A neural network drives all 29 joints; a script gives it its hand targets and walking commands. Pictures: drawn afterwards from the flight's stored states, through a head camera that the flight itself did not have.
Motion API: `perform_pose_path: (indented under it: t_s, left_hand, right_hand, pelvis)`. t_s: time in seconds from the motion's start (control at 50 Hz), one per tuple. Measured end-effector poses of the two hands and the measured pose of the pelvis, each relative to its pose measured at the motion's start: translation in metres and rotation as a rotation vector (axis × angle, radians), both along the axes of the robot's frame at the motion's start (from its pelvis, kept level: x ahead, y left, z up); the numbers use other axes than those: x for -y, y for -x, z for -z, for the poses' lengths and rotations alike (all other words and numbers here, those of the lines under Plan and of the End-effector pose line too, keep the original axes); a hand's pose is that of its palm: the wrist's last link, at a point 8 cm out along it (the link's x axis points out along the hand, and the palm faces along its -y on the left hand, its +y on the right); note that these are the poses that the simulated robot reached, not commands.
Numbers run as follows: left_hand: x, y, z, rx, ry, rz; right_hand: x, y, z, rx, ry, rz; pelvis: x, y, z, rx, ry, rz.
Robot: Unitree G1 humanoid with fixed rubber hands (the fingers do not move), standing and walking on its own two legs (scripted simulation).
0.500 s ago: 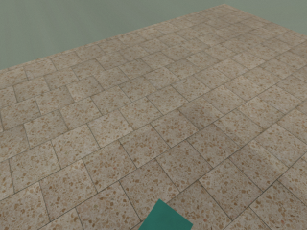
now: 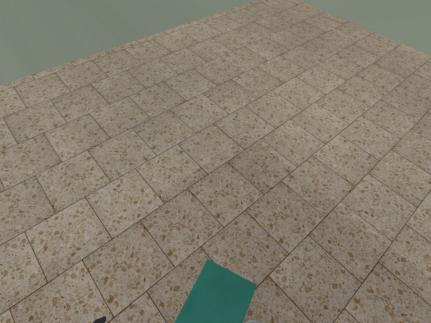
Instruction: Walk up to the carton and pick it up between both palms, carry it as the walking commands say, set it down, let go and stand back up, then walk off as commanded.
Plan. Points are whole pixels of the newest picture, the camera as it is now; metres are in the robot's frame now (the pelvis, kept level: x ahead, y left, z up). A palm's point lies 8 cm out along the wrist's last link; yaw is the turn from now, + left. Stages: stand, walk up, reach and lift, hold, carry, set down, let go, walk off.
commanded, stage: walk off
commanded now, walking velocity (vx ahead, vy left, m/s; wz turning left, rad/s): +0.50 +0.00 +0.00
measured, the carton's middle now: (211, 318) +0.23 -0.04 -0.64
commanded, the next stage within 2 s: stand in 0.02 s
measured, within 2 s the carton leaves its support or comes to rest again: rests again in 0.44 s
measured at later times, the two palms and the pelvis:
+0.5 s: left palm out of the picture +0.18 +0.26 -0.14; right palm (299, 277) +0.22 -0.21 -0.12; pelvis +0.12 +0.02 +0.00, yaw +0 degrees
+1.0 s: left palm out of the picture +0.16 +0.24 -0.13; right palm (311, 317) +0.14 -0.21 -0.14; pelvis +0.09 +0.01 +0.00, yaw +0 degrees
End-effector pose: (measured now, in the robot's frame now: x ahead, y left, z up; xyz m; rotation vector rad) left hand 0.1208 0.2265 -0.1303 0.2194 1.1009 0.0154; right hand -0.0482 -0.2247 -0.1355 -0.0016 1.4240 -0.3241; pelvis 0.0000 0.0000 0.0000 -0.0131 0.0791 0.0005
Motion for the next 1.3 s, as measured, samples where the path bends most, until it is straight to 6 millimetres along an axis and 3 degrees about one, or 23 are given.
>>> perform_pose_path:
  t_s: [0.04, 0.08, 0.18, 0.28, 0.34, 0.4, 0.5, 0.66, 0.82, 1.1, 1.3]
  left_hand:
    - [0.007, -0.018, 0.001, 0.022, -0.016, -0.005]
    - [0.008, -0.024, -0.002, 0.028, -0.024, -0.035]
    - [0.000, -0.024, -0.015, 0.013, -0.045, -0.121]
    - [-0.013, -0.026, -0.014, -0.025, -0.051, -0.159]
    - [-0.024, -0.032, -0.005, -0.041, -0.038, -0.179]
    - [-0.032, -0.039, 0.006, -0.064, -0.018, -0.195]
    - [-0.029, -0.060, 0.008, -0.077, 0.003, -0.146]
    - [-0.015, -0.070, 0.001, -0.058, -0.017, -0.128]
    - [-0.017, -0.061, -0.007, -0.033, -0.036, -0.130]
    - [-0.016, -0.034, -0.002, -0.021, -0.006, -0.138]
    - [-0.017, -0.030, -0.002, -0.021, -0.008, -0.139]
  right_hand:
    - [0.005, -0.005, 0.010, -0.039, -0.024, 0.000]
    - [0.010, -0.025, 0.013, -0.043, -0.037, -0.025]
    - [0.014, -0.117, 0.010, 0.077, -0.042, -0.120]
    - [0.003, -0.213, 0.000, 0.237, -0.023, -0.181]
    - [-0.010, -0.251, -0.004, 0.283, -0.003, -0.216]
    - [-0.021, -0.269, -0.008, 0.292, 0.019, -0.227]
    - [-0.017, -0.266, -0.016, 0.285, 0.051, -0.174]
    - [-0.008, -0.237, 0.000, 0.209, 0.013, -0.124]
    - [-0.011, -0.215, 0.005, 0.186, -0.003, -0.109]
    - [-0.010, -0.176, 0.000, 0.162, 0.018, -0.103]
    - [-0.011, -0.158, 0.002, 0.134, 0.015, -0.094]
  pelvis:
    - [0.009, -0.017, 0.007, 0.011, -0.018, 0.004]
    - [0.015, -0.033, 0.006, 0.043, -0.021, 0.006]
    - [0.016, -0.066, -0.003, 0.072, -0.030, 0.012]
    - [0.006, -0.090, -0.006, 0.077, -0.021, 0.022]
    - [-0.006, -0.103, -0.002, 0.058, 0.001, 0.001]
    - [-0.016, -0.115, 0.001, 0.054, 0.007, -0.007]
    - [-0.020, -0.125, -0.003, 0.055, 0.016, -0.003]
    - [-0.009, -0.126, -0.001, 0.049, -0.010, 0.004]
    - [-0.008, -0.113, -0.003, 0.063, -0.009, 0.004]
    - [-0.012, -0.085, -0.003, 0.096, -0.005, 0.004]
    - [-0.012, -0.080, -0.003, 0.101, -0.004, 0.004]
